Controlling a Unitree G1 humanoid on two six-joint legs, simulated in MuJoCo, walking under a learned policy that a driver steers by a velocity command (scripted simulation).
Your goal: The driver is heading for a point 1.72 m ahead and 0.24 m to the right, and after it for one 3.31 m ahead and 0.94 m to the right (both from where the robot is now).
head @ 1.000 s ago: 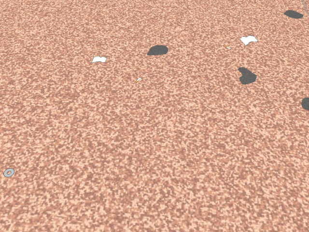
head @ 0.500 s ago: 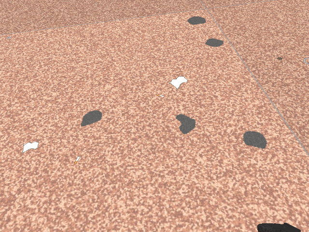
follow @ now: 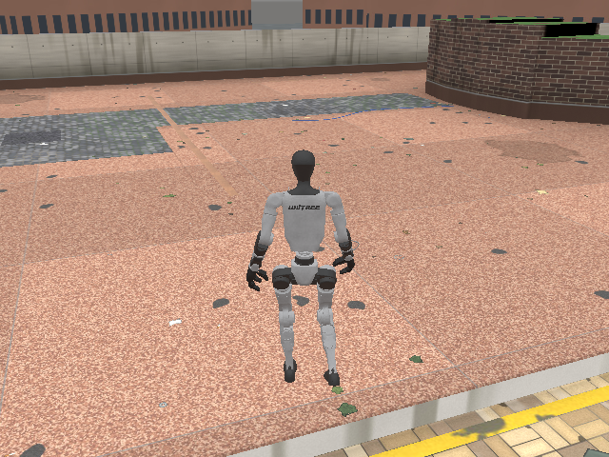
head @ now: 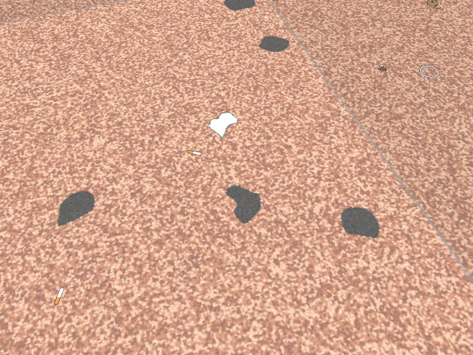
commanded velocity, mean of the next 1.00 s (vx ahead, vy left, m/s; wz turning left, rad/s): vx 0.03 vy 0.00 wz -0.03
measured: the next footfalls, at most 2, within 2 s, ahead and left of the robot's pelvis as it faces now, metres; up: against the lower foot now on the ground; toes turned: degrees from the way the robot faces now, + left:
right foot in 0.22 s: +0.11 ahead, -0.16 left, +0.00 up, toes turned +3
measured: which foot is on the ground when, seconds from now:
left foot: down 0.00-1.00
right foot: up 0.00-0.20, down 0.22-1.00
